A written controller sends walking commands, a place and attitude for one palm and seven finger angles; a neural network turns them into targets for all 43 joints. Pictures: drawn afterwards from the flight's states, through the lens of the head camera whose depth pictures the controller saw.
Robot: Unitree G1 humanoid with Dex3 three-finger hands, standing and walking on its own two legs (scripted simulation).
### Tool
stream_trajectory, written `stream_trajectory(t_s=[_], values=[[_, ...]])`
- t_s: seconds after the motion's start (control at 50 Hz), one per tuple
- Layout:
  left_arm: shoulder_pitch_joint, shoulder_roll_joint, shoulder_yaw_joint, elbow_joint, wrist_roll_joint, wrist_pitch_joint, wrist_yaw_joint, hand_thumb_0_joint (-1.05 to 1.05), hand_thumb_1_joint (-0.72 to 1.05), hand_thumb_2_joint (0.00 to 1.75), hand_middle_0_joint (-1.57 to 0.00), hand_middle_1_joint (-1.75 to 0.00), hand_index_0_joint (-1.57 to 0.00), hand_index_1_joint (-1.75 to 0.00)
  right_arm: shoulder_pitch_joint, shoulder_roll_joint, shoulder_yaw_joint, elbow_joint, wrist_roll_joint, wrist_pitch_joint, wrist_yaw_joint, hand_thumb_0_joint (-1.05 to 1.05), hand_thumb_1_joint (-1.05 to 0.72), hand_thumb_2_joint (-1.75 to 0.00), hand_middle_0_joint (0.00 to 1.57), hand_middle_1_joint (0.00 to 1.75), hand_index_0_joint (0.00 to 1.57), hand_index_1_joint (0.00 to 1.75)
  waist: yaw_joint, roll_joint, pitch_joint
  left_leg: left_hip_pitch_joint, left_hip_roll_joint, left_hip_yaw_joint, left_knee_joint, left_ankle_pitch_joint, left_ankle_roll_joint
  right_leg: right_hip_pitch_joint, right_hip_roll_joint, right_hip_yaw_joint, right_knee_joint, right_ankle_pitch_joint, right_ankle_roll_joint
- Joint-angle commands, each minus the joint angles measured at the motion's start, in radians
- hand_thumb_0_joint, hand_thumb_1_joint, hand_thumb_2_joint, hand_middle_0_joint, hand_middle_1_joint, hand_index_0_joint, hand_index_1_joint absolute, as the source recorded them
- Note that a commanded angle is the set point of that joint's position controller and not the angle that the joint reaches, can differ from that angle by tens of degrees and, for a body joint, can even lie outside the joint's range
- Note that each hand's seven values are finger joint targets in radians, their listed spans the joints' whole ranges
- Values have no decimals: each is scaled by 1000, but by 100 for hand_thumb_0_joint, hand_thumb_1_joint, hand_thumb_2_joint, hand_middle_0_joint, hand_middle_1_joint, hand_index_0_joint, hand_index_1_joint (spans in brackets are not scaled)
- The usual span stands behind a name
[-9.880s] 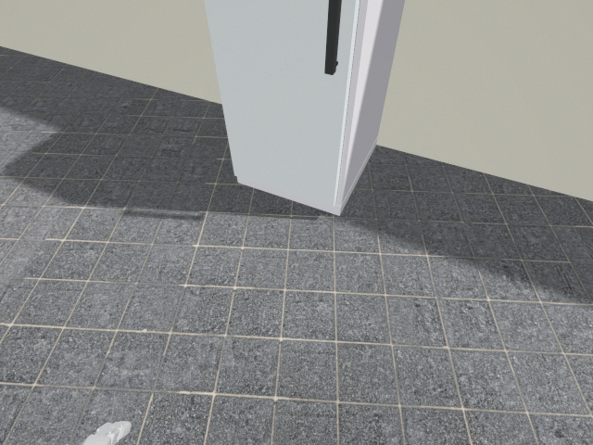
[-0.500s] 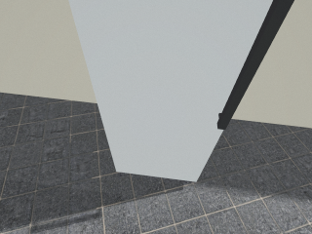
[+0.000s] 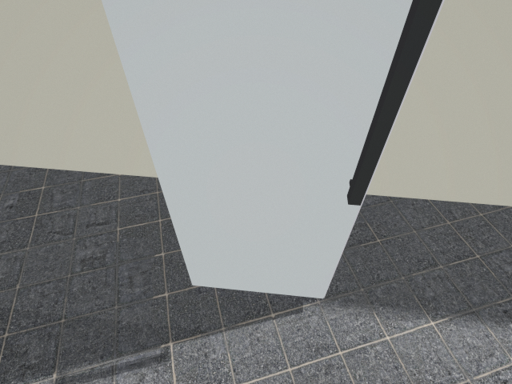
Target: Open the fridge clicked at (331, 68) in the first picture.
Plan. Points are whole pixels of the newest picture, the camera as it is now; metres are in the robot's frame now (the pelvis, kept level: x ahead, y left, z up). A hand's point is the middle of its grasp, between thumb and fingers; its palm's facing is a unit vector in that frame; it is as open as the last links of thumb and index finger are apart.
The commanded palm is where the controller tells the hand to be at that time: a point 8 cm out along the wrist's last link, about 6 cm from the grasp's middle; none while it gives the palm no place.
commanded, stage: look again from close up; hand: right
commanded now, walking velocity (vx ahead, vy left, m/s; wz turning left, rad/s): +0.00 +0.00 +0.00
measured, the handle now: (386, 98) +0.53 -0.18 +0.20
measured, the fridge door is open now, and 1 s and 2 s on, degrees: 0 0 0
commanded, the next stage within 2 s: shuffle to correct the standing spot in 0.78 s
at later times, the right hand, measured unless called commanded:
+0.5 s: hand out of the picture +0.02 -0.27 -0.16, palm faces -0.03 +0.96 -0.29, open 7.4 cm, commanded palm none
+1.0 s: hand out of the picture +0.05 -0.25 -0.15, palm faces -0.05 +0.95 -0.30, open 7.4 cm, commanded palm none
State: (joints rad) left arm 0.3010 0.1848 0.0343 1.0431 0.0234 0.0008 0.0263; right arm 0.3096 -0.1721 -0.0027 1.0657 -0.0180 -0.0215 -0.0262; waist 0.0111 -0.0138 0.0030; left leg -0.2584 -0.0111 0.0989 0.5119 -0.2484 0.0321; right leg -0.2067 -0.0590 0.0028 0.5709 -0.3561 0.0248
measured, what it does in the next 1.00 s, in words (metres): stands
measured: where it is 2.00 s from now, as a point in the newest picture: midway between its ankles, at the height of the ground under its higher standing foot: outside the picture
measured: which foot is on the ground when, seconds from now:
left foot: down 0.00-1.00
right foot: down 0.00-1.00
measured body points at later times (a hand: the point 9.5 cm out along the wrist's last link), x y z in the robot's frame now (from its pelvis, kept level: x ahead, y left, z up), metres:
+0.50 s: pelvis -0.03 -0.05 +0.01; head -0.03 -0.05 +0.46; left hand +0.01 +0.21 -0.14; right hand +0.02 -0.32 -0.14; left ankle +0.02 +0.10 -0.73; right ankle -0.03 -0.13 -0.73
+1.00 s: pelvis -0.02 -0.03 +0.01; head -0.01 -0.03 +0.46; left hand +0.03 +0.24 -0.14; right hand +0.05 -0.30 -0.13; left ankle +0.02 +0.10 -0.73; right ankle -0.03 -0.13 -0.73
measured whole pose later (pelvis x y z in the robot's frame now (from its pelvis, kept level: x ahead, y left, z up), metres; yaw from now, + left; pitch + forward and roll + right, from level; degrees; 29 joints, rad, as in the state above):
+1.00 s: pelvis -0.02 -0.03 +0.01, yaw +1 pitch -2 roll +0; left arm 0.18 0.28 0.00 1.10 0.02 0.00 0.00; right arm 0.18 -0.28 0.01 1.07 -0.01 0.00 -0.02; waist 0.01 0.00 0.04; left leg -0.22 0.05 0.05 0.43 -0.17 -0.02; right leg -0.13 0.01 -0.05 0.42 -0.26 -0.02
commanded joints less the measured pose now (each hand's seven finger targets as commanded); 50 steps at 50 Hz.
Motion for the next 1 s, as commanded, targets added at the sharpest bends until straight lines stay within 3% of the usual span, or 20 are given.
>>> stream_trajectory(t_s=[0.0,0.02,0.1,0.38,0.48,0.84,0.86,0.9,0.92,0.98], values=[[46,97,7,-57,-5,-33,5,0,90,90,-20,-30,-20,-30,-19,-149,-32,-89,1,-14,-15,0,-90,-90,20,30,20,30,5,-33,12,14,120,-151,-101,100,25,-28,-34,24,-97,217,-54],[31,114,8,-62,-6,-37,7,0,90,90,-20,-30,-20,-30,-15,-154,-31,-86,3,-11,-14,0,-90,-90,20,30,20,30,-1,-62,23,29,111,-131,-72,145,16,-42,-45,38,-115,253,-55],[-14,150,5,-77,-6,-38,10,0,90,90,-20,-30,-20,-30,-9,-154,-24,-86,3,3,-11,0,-90,-90,20,30,20,30,-22,-65,46,64,100,-106,-47,153,-2,-74,-65,61,-163,291,-65],[-89,229,15,-84,-6,-31,-7,0,90,90,-20,-30,-20,-30,-64,-215,-26,-97,-3,9,-2,0,-90,-90,20,30,20,30,-17,-16,79,63,113,-111,-89,63,-28,-102,-70,104,-300,-4,-68],[-94,243,16,-68,-9,-32,-10,0,90,90,-20,-30,-20,-30,-72,-236,-27,-92,-2,3,-2,0,-90,-90,20,30,20,30,-12,17,51,66,125,-129,-106,74,-24,-67,-62,91,-282,43,-67],[-147,288,5,-8,-13,-33,-13,0,90,90,-20,-30,-20,-30,-137,-296,-27,-49,3,-8,0,0,-90,-90,20,30,20,30,-7,4,4,101,151,-153,-147,146,-16,16,-59,63,-265,188,-54],[-151,288,4,-6,-13,-32,-14,0,90,90,-20,-30,-20,-30,-142,-297,-27,-49,3,-7,0,0,-90,-90,20,30,20,30,-7,9,9,99,152,-152,-153,134,-17,15,-60,62,-269,177,-53],[-112,200,-19,17,-8,-18,-18,0,90,90,-20,-30,-20,-30,-102,-216,-8,-26,4,5,-3,0,-90,-90,20,30,20,30,-6,18,-9,109,147,-141,-157,23,-32,12,-54,59,-265,89,-43],[-99,181,-24,23,-5,-11,-19,0,90,90,-20,-30,-20,-30,-87,-198,-4,-21,2,12,-3,0,-90,-90,20,30,20,30,-9,19,19,88,147,-143,-163,-57,-35,-8,-47,54,-265,20,-42],[-74,176,-24,17,1,1,-21,0,90,90,-20,-30,-20,-30,-74,-208,-10,-33,-2,20,3,0,-90,-90,20,30,20,30,-9,39,90,38,146,-156,-173,-210,-27,-74,-31,59,-256,-114,-49]])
